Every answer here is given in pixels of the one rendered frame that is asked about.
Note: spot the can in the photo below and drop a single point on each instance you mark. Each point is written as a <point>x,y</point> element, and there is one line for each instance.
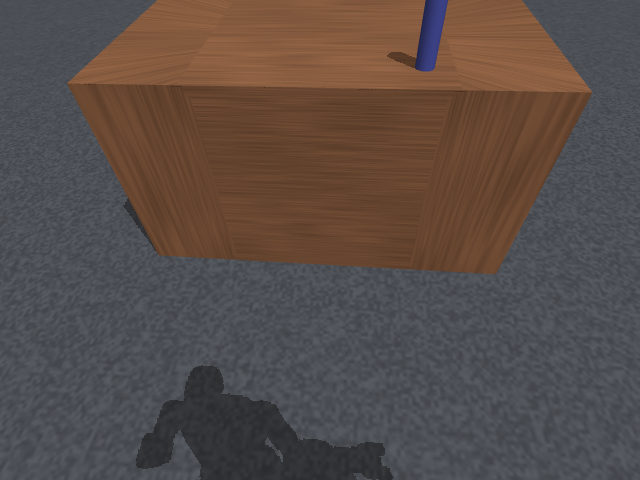
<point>430,35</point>

